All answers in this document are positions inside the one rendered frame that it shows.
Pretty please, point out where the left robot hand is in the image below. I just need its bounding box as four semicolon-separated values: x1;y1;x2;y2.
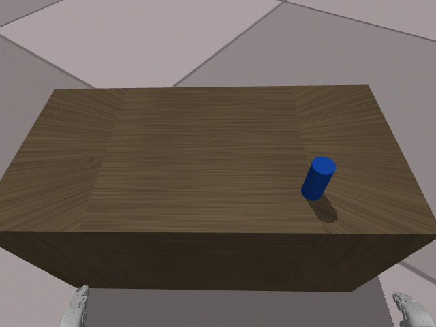
58;285;89;327

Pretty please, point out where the right robot hand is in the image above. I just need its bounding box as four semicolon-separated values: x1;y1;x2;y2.
392;292;436;327

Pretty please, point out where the can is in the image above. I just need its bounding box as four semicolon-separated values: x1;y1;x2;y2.
301;156;336;200

